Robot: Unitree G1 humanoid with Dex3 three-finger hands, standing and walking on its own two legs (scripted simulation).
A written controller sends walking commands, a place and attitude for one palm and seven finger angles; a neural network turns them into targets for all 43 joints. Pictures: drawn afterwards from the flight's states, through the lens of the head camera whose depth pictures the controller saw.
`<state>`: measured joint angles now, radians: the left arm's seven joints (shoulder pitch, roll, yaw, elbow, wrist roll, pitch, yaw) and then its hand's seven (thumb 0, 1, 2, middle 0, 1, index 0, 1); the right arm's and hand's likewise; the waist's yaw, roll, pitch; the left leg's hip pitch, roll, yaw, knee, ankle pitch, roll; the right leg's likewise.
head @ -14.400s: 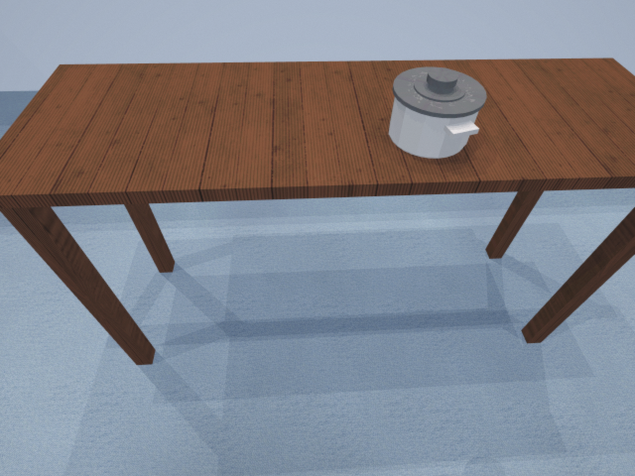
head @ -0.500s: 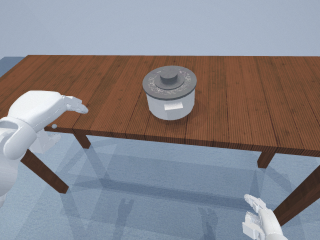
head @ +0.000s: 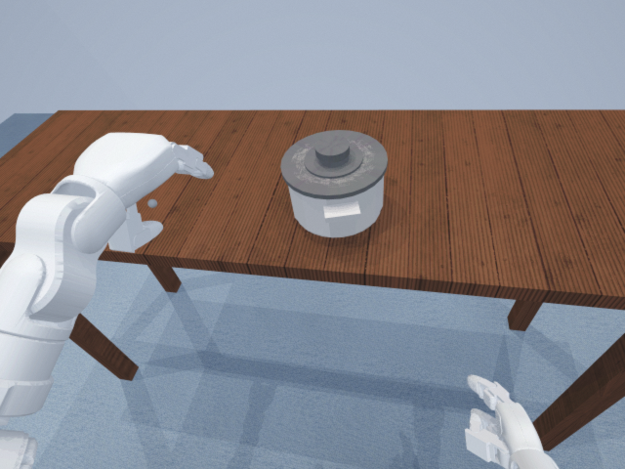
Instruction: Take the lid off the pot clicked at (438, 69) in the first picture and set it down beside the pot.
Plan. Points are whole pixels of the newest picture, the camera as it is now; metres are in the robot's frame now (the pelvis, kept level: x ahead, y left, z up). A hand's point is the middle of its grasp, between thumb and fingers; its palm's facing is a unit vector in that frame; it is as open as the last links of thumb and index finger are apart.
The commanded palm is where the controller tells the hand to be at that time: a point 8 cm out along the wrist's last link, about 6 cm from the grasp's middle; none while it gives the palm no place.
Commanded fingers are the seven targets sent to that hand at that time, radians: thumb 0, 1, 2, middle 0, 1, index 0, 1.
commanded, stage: move the open hand above the knob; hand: left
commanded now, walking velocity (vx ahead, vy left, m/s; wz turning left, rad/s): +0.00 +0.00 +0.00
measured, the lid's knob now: (332, 148) +0.54 +0.03 +0.14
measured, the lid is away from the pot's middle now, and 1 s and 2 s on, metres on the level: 0.00 0.00 0.00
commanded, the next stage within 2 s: none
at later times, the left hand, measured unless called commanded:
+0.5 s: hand (233, 166) +0.40 +0.13 +0.21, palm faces -0.09 +0.01 -1.00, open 10.3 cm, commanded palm +0.38 +0.13 +0.27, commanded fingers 0.00 -0.38 1.57 -0.83 -0.08 -0.83 -0.08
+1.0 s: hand (289, 136) +0.46 +0.07 +0.21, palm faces -0.14 +0.01 -0.99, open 10.3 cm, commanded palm +0.45 +0.07 +0.27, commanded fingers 0.00 -0.38 1.57 -0.83 -0.08 -0.83 -0.08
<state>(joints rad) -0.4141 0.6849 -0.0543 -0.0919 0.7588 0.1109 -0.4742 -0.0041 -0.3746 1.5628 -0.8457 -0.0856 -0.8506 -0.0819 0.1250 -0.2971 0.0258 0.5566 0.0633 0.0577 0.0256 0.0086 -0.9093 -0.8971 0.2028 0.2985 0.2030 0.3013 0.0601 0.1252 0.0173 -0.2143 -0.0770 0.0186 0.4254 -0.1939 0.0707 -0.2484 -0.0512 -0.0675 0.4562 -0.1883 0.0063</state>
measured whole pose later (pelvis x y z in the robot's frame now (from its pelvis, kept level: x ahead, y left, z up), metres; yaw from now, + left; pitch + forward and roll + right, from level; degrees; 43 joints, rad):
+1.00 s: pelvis +0.03 -0.02 +0.00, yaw -1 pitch +2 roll +1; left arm -0.95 0.43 -0.34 0.46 0.85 0.31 -0.42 0.00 -0.37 1.56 -0.84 -0.09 -0.85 -0.08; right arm 0.15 -0.29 0.03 0.62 0.08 0.11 0.02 0.01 -0.91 -0.90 0.20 0.30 0.20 0.30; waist -0.02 0.10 -0.03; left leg -0.24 -0.06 0.03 0.43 -0.23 0.04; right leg -0.30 -0.04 -0.06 0.51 -0.25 -0.02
